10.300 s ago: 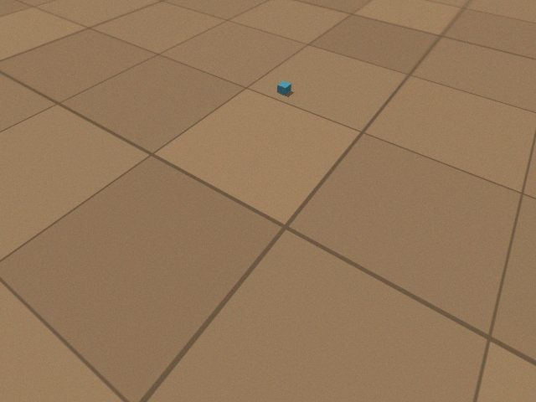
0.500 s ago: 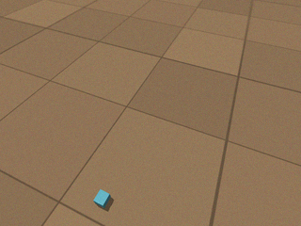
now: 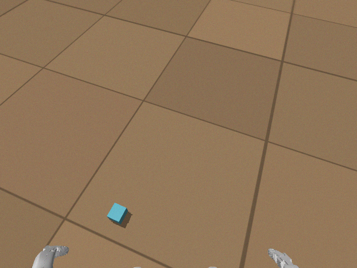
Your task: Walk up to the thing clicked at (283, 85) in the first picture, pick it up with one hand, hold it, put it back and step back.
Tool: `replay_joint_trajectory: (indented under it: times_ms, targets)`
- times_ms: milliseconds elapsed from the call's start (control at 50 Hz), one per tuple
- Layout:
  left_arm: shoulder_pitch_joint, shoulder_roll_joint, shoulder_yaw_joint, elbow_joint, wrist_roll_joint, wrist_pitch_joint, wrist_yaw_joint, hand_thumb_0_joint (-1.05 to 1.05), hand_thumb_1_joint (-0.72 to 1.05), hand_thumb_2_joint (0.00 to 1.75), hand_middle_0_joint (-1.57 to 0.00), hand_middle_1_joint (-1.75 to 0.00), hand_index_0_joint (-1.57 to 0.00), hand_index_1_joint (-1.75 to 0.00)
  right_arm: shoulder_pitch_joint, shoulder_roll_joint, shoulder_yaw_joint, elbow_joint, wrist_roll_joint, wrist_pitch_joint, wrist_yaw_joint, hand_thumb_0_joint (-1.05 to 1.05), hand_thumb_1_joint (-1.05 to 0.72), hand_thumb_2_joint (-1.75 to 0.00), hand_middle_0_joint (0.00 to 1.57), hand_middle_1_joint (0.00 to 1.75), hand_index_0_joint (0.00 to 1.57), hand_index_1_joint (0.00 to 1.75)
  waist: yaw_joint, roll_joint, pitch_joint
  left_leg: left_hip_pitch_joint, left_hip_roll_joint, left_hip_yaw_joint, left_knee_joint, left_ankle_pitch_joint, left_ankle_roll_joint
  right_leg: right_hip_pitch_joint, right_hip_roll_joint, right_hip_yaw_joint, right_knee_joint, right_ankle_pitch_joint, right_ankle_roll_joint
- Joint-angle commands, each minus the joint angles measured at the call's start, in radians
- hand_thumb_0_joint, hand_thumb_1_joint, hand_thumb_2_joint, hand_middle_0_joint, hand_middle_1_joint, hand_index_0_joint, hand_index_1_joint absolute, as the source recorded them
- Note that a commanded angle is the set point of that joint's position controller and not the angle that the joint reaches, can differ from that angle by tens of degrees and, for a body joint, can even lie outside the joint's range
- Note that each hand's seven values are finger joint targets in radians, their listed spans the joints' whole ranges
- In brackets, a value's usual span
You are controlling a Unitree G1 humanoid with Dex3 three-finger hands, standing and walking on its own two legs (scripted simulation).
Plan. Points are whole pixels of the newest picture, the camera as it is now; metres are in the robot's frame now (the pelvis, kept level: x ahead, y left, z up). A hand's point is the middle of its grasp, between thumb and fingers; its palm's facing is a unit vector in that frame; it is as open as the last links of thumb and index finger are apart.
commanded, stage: rise first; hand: left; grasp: from above
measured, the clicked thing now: (117, 213) +0.43 +0.28 -0.72
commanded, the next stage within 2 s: none
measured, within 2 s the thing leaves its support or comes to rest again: neither
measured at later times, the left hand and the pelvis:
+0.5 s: hand out of the picture +0.13 +0.27 -0.22, palm faces -0.06 -0.78 -0.62, open 14.0 cm; pelvis -0.01 +0.01 -0.06, yaw +0 degrees
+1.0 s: hand (91, 240) +0.26 +0.30 -0.42, palm faces -0.09 -0.39 -0.92, open 14.0 cm; pelvis -0.09 -0.01 -0.26, yaw -3 degrees
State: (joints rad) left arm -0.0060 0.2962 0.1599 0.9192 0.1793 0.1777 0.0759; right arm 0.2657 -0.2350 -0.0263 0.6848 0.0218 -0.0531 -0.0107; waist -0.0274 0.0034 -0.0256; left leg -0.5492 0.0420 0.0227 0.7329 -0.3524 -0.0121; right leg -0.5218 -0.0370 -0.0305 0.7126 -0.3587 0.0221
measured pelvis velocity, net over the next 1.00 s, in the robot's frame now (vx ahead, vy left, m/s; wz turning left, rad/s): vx -0.09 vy -0.01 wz -0.05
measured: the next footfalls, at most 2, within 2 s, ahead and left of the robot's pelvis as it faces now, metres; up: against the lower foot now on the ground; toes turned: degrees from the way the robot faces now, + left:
none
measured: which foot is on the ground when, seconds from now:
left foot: down 0.00-1.00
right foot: down 0.00-1.00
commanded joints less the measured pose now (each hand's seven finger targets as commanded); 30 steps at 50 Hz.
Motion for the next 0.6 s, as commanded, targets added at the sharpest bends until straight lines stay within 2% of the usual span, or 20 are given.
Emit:
replay_joint_trajectory:
  times_ms: [0,60,80,100,160,200,280,340,360,400,460,520,540,560,580]
  targets:
    - [-0.029,0.181,0.054,-0.179,0.034,0.002,0.058,0.00,-0.48,0.93,-0.19,-0.95,-0.16,-0.98,-0.012,-0.158,-0.062,-0.139,-0.012,-0.062,-0.011,0.00,-0.87,-0.89,0.20,0.30,0.20,0.30,0.015,0.026,-0.236,0.029,-0.035,-0.005,0.020,0.212,0.003,-0.011,0.045,-0.015,0.033,0.173,-0.035]
    - [0.001,0.174,0.063,-0.254,0.055,0.031,0.084,0.00,-0.48,0.95,-0.17,-0.94,-0.14,-0.98,-0.025,-0.152,-0.061,-0.159,-0.017,-0.066,-0.021,0.00,-0.83,-0.88,0.20,0.30,0.20,0.30,0.024,0.046,-0.300,-0.002,-0.035,-0.007,0.069,0.237,0.001,-0.038,0.048,-0.003,0.090,0.205,-0.036]
    - [0.004,0.175,0.065,-0.271,0.059,0.043,0.092,0.00,-0.48,0.95,-0.17,-0.94,-0.14,-0.98,-0.027,-0.158,-0.062,-0.158,-0.018,-0.067,-0.023,0.00,-0.83,-0.88,0.20,0.30,0.20,0.30,0.018,0.056,-0.314,0.002,-0.028,-0.016,0.080,0.258,-0.001,-0.058,0.052,-0.007,0.110,0.210,-0.038]
    - [0.017,0.155,0.060,-0.283,0.057,0.059,0.097,0.00,-0.48,0.95,-0.17,-0.94,-0.13,-0.98,-0.037,-0.152,-0.063,-0.161,-0.021,-0.066,-0.027,0.00,-0.83,-0.88,0.20,0.30,0.20,0.30,0.021,0.063,-0.321,-0.002,-0.029,-0.017,0.094,0.282,-0.002,-0.067,0.054,-0.005,0.123,0.227,-0.036]
    - [0.033,0.152,0.063,-0.322,0.068,0.097,0.118,0.00,-0.49,0.97,-0.15,-0.94,-0.11,-0.98,-0.050,-0.150,-0.064,-0.165,-0.027,-0.062,-0.039,0.00,-0.81,-0.88,0.20,0.30,0.20,0.30,0.021,0.063,-0.340,-0.028,-0.027,-0.026,0.125,0.298,-0.004,-0.092,0.059,-0.005,0.160,0.235,-0.036]
    - [0.048,0.131,0.055,-0.336,0.069,0.122,0.128,0.00,-0.49,0.99,-0.12,-0.96,-0.08,-1.00,-0.064,-0.139,-0.061,-0.171,-0.032,-0.059,-0.047,0.00,-0.78,-0.87,0.20,0.30,0.20,0.30,0.020,0.046,-0.333,-0.072,-0.034,-0.023,0.141,0.263,-0.001,-0.093,0.060,-0.001,0.165,0.232,-0.032]
    - [0.063,0.126,0.048,-0.356,0.095,0.159,0.151,0.00,-0.50,1.00,-0.10,-0.96,-0.06,-1.01,-0.088,-0.128,-0.055,-0.177,-0.034,-0.058,-0.059,0.00,-0.77,-0.87,0.20,0.30,0.20,0.30,0.025,0.051,-0.329,-0.125,-0.035,-0.021,0.168,0.186,0.000,-0.131,0.057,-0.001,0.188,0.168,-0.036]
    - [0.056,0.118,0.040,-0.365,0.111,0.175,0.173,0.00,-0.50,1.00,-0.10,-0.95,-0.06,-1.00,-0.090,-0.126,-0.053,-0.178,-0.035,-0.062,-0.063,0.00,-0.77,-0.87,0.20,0.30,0.20,0.30,0.014,0.049,-0.333,-0.152,-0.026,-0.037,0.189,0.159,-0.003,-0.179,0.054,-0.010,0.221,0.136,-0.037]
    - [0.057,0.120,0.044,-0.378,0.116,0.177,0.185,0.00,-0.50,1.00,-0.11,-0.96,-0.06,-1.00,-0.096,-0.122,-0.050,-0.181,-0.036,-0.064,-0.068,0.00,-0.77,-0.86,0.20,0.30,0.20,0.30,0.025,0.060,-0.334,-0.173,-0.030,-0.033,0.202,0.156,-0.002,-0.185,0.052,-0.010,0.230,0.133,-0.040]
    - [0.061,0.104,0.032,-0.370,0.126,0.182,0.201,0.00,-0.50,1.01,-0.11,-0.95,-0.06,-1.00,-0.096,-0.120,-0.049,-0.182,-0.035,-0.070,-0.070,0.00,-0.77,-0.87,0.20,0.30,0.20,0.30,0.016,0.053,-0.369,-0.175,-0.026,-0.035,0.227,0.164,-0.003,-0.212,0.054,-0.010,0.257,0.133,-0.042]
    - [-0.079,0.127,0.025,-0.314,0.166,0.171,0.235,0.00,-0.54,1.03,-0.09,-0.96,-0.04,-1.01,-0.091,-0.128,-0.045,-0.156,-0.036,-0.078,-0.073,0.00,-0.79,-0.87,0.20,0.30,0.20,0.30,-0.013,0.055,-0.348,-0.240,-0.016,-0.043,0.290,0.133,-0.002,-0.306,0.044,-0.015,0.317,0.103,-0.044]
    - [-0.200,0.121,0.015,-0.212,0.221,0.156,0.287,0.00,-0.56,1.06,-0.08,-0.94,-0.03,-1.00,-0.086,-0.132,-0.038,-0.134,-0.041,-0.096,-0.076,0.00,-0.80,-0.87,0.20,0.30,0.20,0.30,-0.019,0.048,-0.350,-0.331,-0.008,-0.053,0.363,0.039,-0.004,-0.448,0.036,-0.017,0.397,0.015,-0.047]
    - [-0.230,0.126,0.021,-0.185,0.236,0.153,0.311,0.00,-0.57,1.07,-0.09,-0.94,-0.03,-1.00,-0.095,-0.133,-0.033,-0.121,-0.044,-0.101,-0.074,0.00,-0.82,-0.88,0.20,0.30,0.20,0.30,-0.009,0.063,-0.371,-0.367,-0.012,-0.046,0.394,0.032,-0.004,-0.474,0.034,-0.014,0.426,0.009,-0.049]
    - [-0.280,0.076,-0.019,-0.132,0.254,0.155,0.327,0.00,-0.58,1.06,-0.09,-0.94,-0.04,-1.00,-0.082,-0.141,-0.039,-0.095,-0.048,-0.106,-0.073,0.00,-0.85,-0.89,0.20,0.30,0.20,0.30,-0.028,0.042,-0.383,-0.405,-0.011,-0.048,0.431,0.020,-0.005,-0.516,0.036,-0.018,0.461,0.004,-0.049]
    - [-0.336,0.094,-0.012,-0.101,0.271,0.153,0.349,0.00,-0.60,1.07,-0.09,-0.94,-0.03,-1.00,-0.085,-0.147,-0.039,-0.079,-0.049,-0.115,-0.069,0.00,-0.86,-0.89,0.20,0.30,0.20,0.30,-0.019,0.051,-0.401,-0.443,-0.010,-0.061,0.457,0.006,-0.009,-0.569,0.036,-0.020,0.504,-0.010,-0.051]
